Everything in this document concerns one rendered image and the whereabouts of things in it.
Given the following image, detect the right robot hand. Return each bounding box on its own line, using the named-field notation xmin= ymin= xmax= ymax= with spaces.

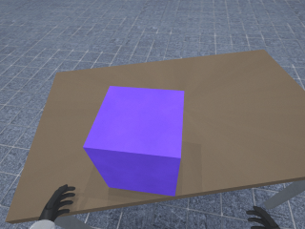
xmin=246 ymin=206 xmax=280 ymax=229

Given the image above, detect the left robot forearm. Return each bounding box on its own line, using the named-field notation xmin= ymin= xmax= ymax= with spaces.
xmin=30 ymin=219 xmax=55 ymax=229

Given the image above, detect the carton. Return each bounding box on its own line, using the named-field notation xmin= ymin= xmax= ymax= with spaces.
xmin=83 ymin=86 xmax=185 ymax=197

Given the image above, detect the table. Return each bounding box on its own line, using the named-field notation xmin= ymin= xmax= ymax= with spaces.
xmin=5 ymin=49 xmax=305 ymax=229

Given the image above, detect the left robot hand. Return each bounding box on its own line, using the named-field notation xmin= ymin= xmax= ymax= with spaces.
xmin=38 ymin=184 xmax=75 ymax=222

